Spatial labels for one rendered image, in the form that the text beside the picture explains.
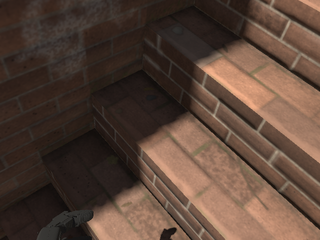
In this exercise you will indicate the left robot hand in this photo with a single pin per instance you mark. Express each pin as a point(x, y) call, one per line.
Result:
point(63, 222)

